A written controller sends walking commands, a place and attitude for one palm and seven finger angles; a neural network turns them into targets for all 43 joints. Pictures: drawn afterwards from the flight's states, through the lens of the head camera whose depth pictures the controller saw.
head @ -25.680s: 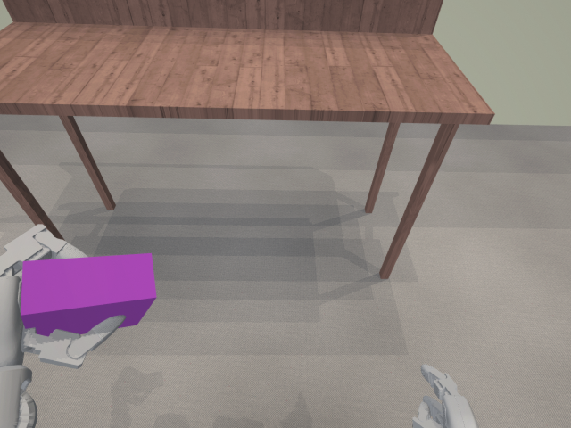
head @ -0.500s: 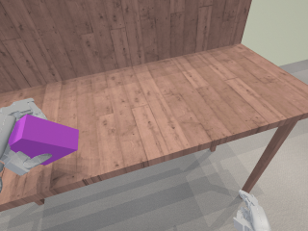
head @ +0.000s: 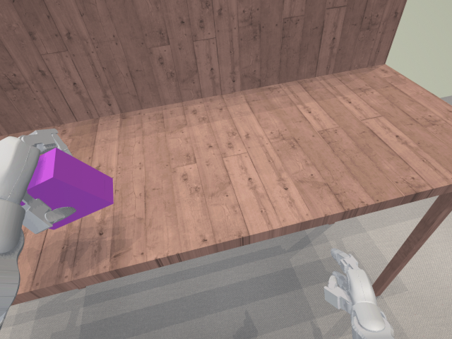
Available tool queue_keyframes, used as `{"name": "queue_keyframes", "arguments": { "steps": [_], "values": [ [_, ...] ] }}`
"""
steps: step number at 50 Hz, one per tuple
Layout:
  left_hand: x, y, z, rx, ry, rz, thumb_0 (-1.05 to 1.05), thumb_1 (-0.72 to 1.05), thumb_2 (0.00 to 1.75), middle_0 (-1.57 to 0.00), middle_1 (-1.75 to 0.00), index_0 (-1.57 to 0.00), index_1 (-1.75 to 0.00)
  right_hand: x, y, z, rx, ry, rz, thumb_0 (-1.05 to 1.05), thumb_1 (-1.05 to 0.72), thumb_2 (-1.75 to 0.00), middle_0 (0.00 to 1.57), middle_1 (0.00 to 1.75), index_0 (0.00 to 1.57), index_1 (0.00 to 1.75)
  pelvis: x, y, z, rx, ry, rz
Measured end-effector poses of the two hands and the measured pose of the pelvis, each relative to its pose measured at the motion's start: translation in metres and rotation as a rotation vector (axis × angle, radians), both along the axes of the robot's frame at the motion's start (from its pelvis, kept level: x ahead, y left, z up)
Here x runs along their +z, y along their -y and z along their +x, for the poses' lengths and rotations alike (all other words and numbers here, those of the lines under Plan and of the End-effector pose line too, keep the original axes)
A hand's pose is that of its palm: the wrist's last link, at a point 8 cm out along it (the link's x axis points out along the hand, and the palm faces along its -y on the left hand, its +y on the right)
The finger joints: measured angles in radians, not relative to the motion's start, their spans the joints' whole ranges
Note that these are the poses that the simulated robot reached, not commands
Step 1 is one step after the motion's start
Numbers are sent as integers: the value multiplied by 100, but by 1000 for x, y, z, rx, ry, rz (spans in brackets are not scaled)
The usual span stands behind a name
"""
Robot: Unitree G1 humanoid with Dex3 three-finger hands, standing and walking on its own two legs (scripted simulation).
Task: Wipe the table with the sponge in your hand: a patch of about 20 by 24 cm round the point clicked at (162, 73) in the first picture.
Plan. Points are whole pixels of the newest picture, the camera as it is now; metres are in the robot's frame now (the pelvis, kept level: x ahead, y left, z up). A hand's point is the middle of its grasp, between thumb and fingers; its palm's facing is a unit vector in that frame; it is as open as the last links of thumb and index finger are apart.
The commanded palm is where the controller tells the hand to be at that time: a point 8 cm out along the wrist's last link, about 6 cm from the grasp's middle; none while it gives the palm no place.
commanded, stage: turn the palm down, sponge in hand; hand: left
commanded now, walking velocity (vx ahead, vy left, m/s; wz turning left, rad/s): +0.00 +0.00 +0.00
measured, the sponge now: (64, 196) +0.24 +0.30 +0.17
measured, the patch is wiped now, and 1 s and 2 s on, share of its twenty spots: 0.00 0.00 0.00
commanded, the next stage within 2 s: move the sponge above the wiping area in 0.92 s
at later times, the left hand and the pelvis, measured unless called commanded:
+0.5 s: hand (39, 191) +0.21 +0.28 +0.23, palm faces +0.30 -0.12 -0.94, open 9.1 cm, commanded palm +0.16 +0.28 +0.30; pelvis -0.03 +0.00 +0.00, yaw +0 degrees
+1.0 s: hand (55, 186) +0.22 +0.26 +0.23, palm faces +0.29 -0.08 -0.95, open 9.1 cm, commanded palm +0.17 +0.26 +0.30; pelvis -0.03 -0.02 +0.00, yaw +0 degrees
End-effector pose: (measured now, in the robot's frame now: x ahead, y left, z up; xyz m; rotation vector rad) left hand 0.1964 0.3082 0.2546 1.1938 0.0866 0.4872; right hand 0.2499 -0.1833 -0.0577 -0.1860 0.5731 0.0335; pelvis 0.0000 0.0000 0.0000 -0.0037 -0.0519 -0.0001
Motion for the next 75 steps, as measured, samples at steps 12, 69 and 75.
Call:
{"name": "queue_keyframes", "arguments": {
  "steps": [12, 69, 75],
  "values": [
    [14, 16, -8, -65, -11, 130, 0, -41, 105, -81, -140, -83, -140, 4, -14, -7, 33, -8, -19, 1, -91, -90, 20, 30, 18, 29, 2, -5, -19, 0, 24, 0],
    [6, 33, -2, -22, -72, 221, 0, -42, 106, -81, -140, -83, -140, 1, 6, -9, 57, 4, 21, 1, -91, -90, 20, 30, 20, 30, 2, 15, -18, 0, 38, 7],
    [1, 30, 4, -7, -95, 216, 0, -42, 106, -81, -140, -83, -140, 1, 3, -5, 66, 2, 19, 1, -91, -90, 20, 30, 20, 30, 2, 14, -16, 7, 33, 7]
  ]
}}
